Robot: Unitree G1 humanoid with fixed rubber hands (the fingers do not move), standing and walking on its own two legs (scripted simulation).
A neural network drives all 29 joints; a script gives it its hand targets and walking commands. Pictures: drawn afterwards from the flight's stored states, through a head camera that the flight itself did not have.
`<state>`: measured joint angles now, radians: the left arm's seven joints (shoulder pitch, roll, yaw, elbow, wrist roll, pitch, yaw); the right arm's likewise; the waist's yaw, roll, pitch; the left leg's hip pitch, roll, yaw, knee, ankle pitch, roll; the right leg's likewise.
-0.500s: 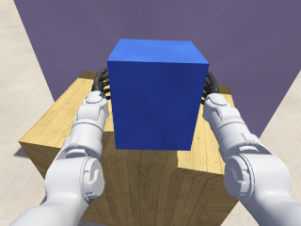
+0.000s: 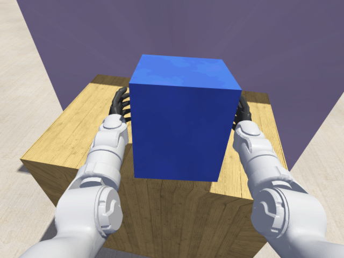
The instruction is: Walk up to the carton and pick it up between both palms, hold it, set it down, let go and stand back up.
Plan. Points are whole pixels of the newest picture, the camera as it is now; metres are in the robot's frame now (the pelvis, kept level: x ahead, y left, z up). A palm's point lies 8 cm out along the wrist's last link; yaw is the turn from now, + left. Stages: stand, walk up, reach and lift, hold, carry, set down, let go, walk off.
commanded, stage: set down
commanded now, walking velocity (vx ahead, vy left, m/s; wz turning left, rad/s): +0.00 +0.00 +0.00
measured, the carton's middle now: (179, 117) +0.45 +0.01 +0.13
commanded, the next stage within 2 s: none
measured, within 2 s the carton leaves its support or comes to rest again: rests again in 1.46 s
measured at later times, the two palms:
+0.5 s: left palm (125, 133) +0.43 +0.15 +0.10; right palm (243, 126) +0.42 -0.15 +0.13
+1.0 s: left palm (130, 127) +0.45 +0.13 +0.10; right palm (245, 135) +0.42 -0.17 +0.10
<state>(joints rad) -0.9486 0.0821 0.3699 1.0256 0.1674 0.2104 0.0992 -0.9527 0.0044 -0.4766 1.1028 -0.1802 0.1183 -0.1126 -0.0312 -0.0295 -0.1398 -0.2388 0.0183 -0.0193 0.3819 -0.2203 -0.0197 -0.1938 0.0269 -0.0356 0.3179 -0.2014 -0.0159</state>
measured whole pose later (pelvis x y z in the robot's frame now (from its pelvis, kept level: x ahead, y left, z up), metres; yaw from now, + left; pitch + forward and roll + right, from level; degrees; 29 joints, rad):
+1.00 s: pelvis +0.00 +0.00 +0.00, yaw -3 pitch +11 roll +0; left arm -0.98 0.02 0.58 1.12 0.32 0.05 0.06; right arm -0.90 0.07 -0.74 0.98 -0.48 -0.08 0.02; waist 0.00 -0.02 -0.12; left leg -0.32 0.01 0.04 0.33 -0.19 0.00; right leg -0.33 0.02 0.02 0.35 -0.20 0.00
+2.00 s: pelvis -0.03 -0.01 -0.02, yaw +0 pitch +24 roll -1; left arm -1.33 0.41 -0.16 1.35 -0.43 0.16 0.09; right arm -1.30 -0.31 -0.17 1.30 0.24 0.19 -0.05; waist -0.07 -0.02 -0.33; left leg -0.77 0.04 -0.05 0.54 -0.20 -0.04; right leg -0.72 0.04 -0.07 0.49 -0.19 -0.04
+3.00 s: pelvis -0.05 -0.01 -0.01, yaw -1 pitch +9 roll -1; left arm -0.91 0.34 0.01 0.93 -0.25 0.25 0.06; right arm -0.91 -0.27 -0.02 0.96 0.35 0.22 -0.14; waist -0.03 -0.02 -0.13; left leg -0.44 0.04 -0.02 0.45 -0.17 -0.02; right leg -0.40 0.04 -0.04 0.39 -0.15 -0.03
